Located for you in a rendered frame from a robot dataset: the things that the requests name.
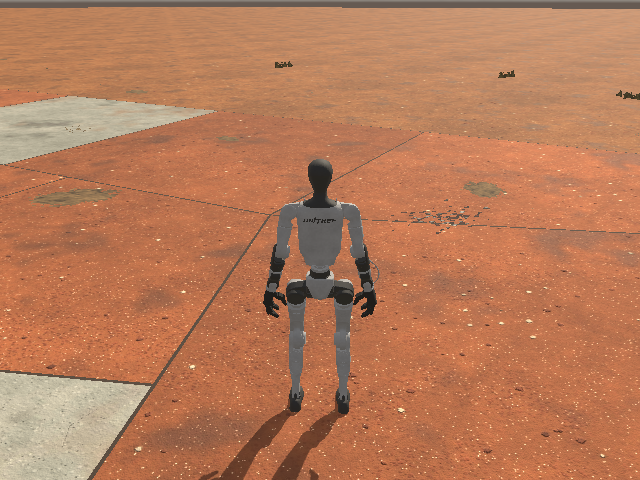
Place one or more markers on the left robot shin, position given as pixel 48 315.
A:
pixel 295 365

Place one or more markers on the right robot hand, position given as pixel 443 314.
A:
pixel 370 304

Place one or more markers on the left robot upper arm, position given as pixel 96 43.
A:
pixel 288 212

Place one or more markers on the right robot forearm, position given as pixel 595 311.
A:
pixel 364 271

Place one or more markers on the left robot forearm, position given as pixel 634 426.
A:
pixel 275 272

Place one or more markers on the right robot upper arm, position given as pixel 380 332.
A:
pixel 352 213

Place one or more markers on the left robot hand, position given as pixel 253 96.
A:
pixel 269 303

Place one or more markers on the right robot thigh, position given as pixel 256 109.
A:
pixel 343 303

